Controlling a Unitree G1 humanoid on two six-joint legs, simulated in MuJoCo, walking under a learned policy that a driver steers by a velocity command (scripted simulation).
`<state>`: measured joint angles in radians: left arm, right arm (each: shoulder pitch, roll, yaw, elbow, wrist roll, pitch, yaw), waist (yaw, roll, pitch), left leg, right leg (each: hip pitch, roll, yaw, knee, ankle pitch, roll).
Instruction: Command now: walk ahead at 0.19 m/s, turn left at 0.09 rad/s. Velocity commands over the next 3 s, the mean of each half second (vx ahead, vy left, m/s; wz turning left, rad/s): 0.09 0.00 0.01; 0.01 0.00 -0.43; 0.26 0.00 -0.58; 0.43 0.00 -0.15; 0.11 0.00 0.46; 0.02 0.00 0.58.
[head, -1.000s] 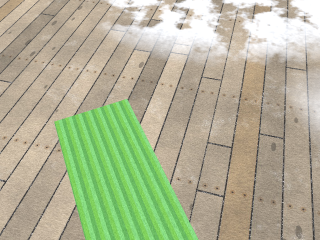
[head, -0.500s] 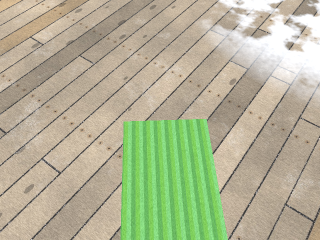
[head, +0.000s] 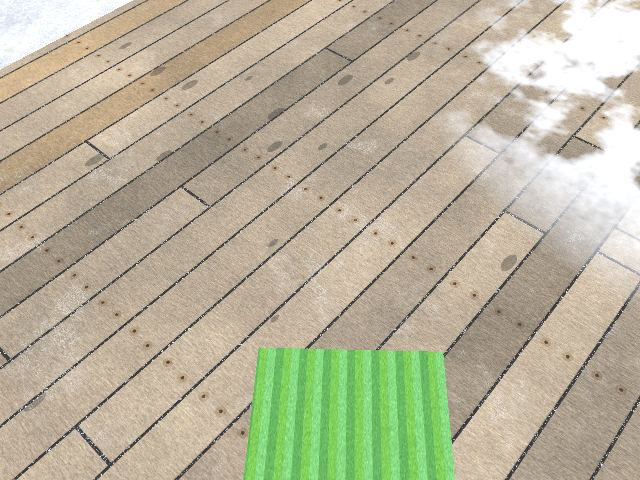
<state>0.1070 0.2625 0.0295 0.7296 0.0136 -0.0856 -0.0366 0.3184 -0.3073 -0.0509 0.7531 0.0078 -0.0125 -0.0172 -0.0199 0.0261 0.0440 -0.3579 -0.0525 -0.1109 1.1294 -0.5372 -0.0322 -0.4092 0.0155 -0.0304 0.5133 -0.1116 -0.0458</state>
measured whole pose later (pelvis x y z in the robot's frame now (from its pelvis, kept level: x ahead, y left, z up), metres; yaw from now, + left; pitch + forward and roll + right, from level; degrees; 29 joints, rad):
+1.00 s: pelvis +0.08 -0.02 +0.02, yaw -17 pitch +2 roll +3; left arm 0.19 0.29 0.06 0.78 -0.01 0.02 0.03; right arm 0.09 -0.30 -0.09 0.78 0.00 0.00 -0.07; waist 0.03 0.01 0.05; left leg -0.50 -0.02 -0.09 0.96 -0.38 -0.09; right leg -0.29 0.08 0.11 0.43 -0.17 -0.07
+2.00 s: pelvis +0.33 -0.25 +0.02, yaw -37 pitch +1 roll -2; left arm 0.30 0.26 0.06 0.78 0.02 -0.08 -0.01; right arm 0.19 -0.30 -0.05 0.78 0.01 -0.07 0.01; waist 0.03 0.04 0.03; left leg -0.70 0.11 -0.04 0.84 0.00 -0.02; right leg -0.05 0.07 -0.09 0.24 -0.21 -0.05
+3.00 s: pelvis +0.48 -0.38 +0.01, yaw -2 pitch +1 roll +0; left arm 0.15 0.29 0.07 0.71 -0.01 0.02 0.02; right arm 0.16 -0.30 -0.08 0.59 0.02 0.08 0.01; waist 0.02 0.00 0.06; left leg -0.38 0.02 0.01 0.74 -0.38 -0.07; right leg -0.24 -0.09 -0.11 0.48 -0.25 0.03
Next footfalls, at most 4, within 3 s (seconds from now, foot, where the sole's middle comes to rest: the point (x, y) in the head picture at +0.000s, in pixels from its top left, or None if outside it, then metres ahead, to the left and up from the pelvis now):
0.22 left None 0.13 0.15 -0.77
1.22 left None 0.20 0.10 -0.77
1.68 right None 0.27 -0.31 -0.77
2.16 left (492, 402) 0.61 -0.32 -0.77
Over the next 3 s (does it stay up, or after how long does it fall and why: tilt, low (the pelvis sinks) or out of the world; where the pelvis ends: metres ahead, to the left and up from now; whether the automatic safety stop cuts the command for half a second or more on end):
stays up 0.48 -0.38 0.01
